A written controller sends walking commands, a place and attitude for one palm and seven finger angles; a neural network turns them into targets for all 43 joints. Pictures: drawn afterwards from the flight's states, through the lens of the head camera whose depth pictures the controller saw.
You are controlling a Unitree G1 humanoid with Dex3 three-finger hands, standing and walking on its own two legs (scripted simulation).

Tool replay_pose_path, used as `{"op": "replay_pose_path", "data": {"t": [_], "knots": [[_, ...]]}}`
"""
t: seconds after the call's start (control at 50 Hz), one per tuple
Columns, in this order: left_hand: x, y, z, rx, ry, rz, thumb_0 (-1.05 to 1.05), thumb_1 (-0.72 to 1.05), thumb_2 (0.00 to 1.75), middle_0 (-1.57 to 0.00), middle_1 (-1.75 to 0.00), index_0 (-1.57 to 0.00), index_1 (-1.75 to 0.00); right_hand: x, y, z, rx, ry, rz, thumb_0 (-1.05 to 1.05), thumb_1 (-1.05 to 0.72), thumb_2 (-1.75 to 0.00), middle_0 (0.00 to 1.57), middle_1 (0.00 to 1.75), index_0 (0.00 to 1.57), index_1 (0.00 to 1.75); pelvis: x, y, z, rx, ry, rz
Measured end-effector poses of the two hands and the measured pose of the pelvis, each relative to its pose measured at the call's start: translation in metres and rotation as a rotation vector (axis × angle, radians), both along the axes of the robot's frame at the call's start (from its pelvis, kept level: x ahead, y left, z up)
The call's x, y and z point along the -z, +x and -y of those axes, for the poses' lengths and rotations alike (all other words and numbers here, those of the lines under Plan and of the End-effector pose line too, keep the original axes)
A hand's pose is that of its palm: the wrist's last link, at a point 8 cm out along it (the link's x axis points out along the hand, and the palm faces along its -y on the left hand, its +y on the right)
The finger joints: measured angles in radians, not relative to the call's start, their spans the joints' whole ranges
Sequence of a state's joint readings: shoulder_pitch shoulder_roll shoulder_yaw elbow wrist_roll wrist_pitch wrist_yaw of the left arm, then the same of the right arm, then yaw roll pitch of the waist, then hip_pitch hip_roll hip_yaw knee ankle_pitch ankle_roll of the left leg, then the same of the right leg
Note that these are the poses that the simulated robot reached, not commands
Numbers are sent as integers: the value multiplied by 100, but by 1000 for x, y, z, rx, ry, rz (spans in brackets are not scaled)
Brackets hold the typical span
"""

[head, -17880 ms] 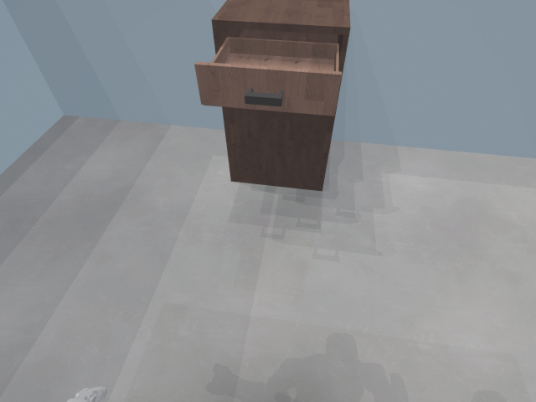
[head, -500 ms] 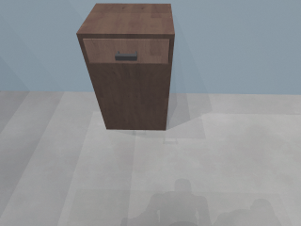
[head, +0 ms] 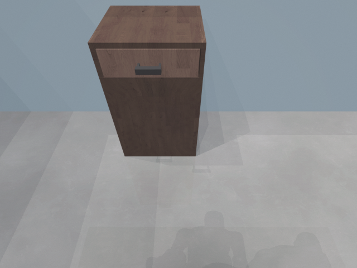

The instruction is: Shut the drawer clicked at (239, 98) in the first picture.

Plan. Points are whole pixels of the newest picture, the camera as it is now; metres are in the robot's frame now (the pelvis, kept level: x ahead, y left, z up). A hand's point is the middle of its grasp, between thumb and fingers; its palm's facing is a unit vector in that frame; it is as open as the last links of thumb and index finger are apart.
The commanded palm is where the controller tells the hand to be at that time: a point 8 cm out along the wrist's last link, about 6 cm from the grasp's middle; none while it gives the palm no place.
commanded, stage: let the arm hang, fingers relaxed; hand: left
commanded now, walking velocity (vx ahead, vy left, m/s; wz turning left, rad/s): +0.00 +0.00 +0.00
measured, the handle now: (148, 67) +0.91 +0.19 -0.05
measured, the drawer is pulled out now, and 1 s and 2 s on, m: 0.00 0.00 0.00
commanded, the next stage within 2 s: look to check the result in 0.04 s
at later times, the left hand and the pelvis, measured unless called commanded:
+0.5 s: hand out of the picture +0.06 +0.21 -0.16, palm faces +0.01 -0.96 -0.28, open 7.4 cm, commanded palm none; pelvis +0.02 -0.01 +0.00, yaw +0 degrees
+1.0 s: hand out of the picture +0.10 +0.22 -0.16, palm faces +0.00 -0.95 -0.31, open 7.4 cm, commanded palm none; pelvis +0.03 -0.01 +0.00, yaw +0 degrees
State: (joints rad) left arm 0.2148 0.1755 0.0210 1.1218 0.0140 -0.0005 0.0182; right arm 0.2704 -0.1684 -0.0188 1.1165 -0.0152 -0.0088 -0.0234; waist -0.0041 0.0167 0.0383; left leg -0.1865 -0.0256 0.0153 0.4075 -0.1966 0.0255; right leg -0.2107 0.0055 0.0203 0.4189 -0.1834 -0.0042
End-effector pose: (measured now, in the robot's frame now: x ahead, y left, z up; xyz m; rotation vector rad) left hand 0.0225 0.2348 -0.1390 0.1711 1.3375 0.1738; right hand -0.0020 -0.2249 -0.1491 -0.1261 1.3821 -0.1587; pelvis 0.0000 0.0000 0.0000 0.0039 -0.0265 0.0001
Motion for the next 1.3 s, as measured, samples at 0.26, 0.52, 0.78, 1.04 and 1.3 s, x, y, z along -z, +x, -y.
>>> {"op": "replay_pose_path", "data": {"t": [0.26, 0.52, 0.78, 1.04, 1.3], "knots": [[-5, 13, -11, 6, 31, -2, 0, 91, 90, -20, -30, -20, -30, -4, 30, 17, -17, -33, 35, 0, -91, -90, 20, 30, 20, 30, -1, 10, 2, 3, -1, 0], [-11, 38, -20, 25, 61, 28, 0, 91, 90, -20, -30, -20, -30, -9, 47, 38, -28, -71, 46, 0, -91, -90, 20, 30, 20, 30, -3, 18, 7, 4, -1, -1], [-17, 62, -24, 47, 79, 71, 0, 91, 90, -20, -30, -20, -30, -14, 63, 51, -40, -88, 68, 0, -91, -90, 20, 30, 20, 30, -4, 23, 11, 4, -1, -3], [-19, 70, -27, 51, 89, 77, 0, 91, 90, -20, -30, -20, -30, -18, 75, 62, -45, -108, 80, 0, -91, -90, 20, 30, 20, 30, -5, 30, 13, 5, -1, -4], [-20, 75, -30, 56, 95, 77, 0, 91, 90, -20, -30, -20, -30, -22, 84, 68, -54, -122, 91, 0, -91, -90, 20, 30, 20, 30, -5, 33, 14, 5, -2, -7]]}}
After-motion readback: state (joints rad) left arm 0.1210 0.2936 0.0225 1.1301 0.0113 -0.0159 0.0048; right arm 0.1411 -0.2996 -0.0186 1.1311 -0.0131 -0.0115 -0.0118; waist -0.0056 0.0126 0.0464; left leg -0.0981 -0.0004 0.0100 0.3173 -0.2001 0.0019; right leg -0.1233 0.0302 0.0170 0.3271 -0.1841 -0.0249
